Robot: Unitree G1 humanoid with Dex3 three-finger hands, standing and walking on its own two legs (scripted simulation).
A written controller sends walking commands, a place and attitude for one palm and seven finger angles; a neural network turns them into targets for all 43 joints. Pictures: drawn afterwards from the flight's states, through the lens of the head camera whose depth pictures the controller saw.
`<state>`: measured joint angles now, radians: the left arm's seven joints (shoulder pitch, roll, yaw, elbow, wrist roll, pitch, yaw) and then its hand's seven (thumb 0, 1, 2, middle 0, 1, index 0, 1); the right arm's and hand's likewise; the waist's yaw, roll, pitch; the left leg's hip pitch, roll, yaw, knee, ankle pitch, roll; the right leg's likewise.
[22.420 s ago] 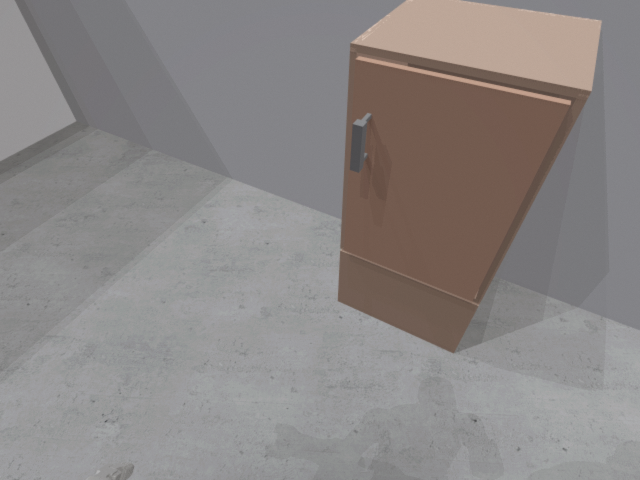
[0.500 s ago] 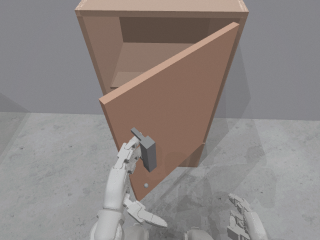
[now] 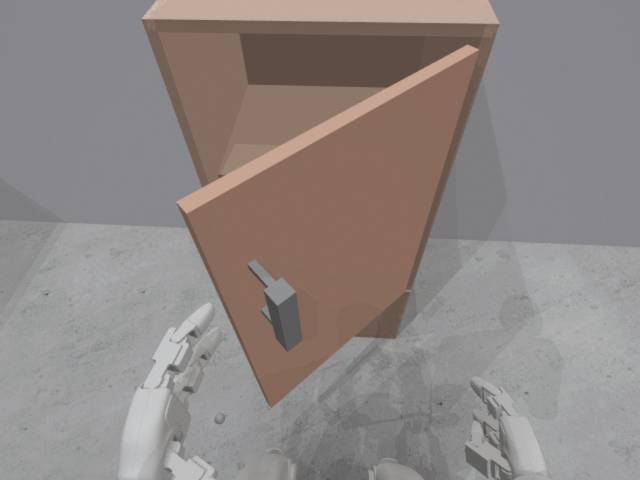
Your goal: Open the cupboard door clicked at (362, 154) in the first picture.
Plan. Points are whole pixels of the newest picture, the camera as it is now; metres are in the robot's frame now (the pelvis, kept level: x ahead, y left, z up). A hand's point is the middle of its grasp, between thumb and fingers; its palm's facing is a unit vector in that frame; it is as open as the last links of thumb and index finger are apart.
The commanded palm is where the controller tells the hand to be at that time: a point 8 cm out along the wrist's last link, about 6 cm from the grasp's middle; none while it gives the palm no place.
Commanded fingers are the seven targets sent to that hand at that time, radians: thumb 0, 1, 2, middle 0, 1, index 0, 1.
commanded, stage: slide the hand sideways off the handle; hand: left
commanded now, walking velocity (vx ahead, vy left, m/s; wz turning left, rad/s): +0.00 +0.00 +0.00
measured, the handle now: (273, 305) +0.31 +0.08 +0.07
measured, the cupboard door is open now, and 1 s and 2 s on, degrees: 45 45 45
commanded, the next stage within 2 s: draw the hand back to the body in 0.14 s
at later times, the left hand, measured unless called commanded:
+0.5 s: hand (159, 418) +0.17 +0.16 +0.11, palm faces -0.01 -1.00 -0.06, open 16.3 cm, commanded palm +0.14 +0.22 +0.11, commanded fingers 0.00 -0.50 0.30 -0.15 -0.30 -0.15 -0.30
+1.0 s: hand (47, 381) +0.18 +0.23 +0.16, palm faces +0.21 -0.92 -0.34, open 14.3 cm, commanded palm +0.15 +0.29 +0.19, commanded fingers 0.00 0.17 0.58 -0.17 -0.30 -0.17 -0.30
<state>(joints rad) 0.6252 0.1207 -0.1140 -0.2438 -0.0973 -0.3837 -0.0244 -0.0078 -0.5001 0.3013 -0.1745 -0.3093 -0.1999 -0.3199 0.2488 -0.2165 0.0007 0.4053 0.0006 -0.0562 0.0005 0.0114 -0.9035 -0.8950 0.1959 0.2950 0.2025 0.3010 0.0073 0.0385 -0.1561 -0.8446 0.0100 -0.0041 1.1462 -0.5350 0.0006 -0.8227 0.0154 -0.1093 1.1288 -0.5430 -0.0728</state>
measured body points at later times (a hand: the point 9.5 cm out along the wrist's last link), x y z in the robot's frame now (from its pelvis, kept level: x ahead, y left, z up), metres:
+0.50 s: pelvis +0.00 +0.01 +0.01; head +0.01 +0.00 +0.46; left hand +0.17 +0.21 +0.12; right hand +0.17 -0.21 -0.06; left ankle +0.02 +0.12 -0.65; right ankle +0.01 -0.08 -0.65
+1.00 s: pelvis +0.02 +0.04 +0.06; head +0.00 +0.03 +0.51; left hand +0.17 +0.28 +0.18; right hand +0.20 -0.18 -0.01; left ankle +0.02 +0.12 -0.65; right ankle +0.01 -0.08 -0.65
